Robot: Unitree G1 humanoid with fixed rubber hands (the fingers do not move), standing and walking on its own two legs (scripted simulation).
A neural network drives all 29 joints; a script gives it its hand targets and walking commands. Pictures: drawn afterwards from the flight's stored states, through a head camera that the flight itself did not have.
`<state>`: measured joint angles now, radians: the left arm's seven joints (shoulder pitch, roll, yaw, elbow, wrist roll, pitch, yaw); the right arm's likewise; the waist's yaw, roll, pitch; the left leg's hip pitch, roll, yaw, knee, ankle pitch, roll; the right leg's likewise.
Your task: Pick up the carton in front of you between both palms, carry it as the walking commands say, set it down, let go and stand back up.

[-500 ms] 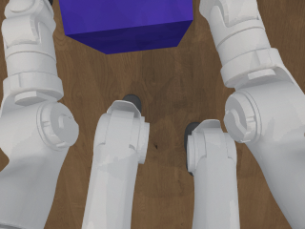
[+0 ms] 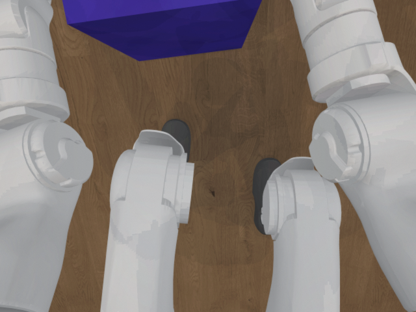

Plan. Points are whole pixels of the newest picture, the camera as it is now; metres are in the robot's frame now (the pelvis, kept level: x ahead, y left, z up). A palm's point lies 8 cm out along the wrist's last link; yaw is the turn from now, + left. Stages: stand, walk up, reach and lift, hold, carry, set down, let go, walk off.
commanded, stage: set down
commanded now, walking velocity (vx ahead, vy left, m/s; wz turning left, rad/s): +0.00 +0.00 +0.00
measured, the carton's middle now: out of the picture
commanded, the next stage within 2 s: let go in 1.58 s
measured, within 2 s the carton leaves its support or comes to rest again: rests again in 0.32 s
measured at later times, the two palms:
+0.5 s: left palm out of the picture +0.48 +0.37 -0.20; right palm out of the picture +0.59 +0.00 -0.20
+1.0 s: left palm out of the picture +0.49 +0.38 -0.05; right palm out of the picture +0.61 +0.03 -0.04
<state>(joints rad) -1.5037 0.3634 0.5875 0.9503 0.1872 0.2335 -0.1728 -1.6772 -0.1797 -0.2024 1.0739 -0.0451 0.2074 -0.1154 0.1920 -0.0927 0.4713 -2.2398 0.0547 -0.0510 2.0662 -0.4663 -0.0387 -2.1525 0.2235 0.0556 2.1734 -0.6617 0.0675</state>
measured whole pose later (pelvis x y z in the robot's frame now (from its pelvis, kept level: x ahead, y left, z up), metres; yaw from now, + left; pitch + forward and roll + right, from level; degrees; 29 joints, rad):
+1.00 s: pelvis +0.00 +0.01 +0.07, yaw +2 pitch +40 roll -4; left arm -1.49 0.44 0.36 0.99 -0.05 0.23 -0.03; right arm -1.61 -0.29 -0.21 1.01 0.01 0.30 -0.14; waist 0.19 -0.07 0.29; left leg -2.12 -0.01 -0.06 1.83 -0.40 -0.01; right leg -1.98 0.10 0.01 1.92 -0.63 0.05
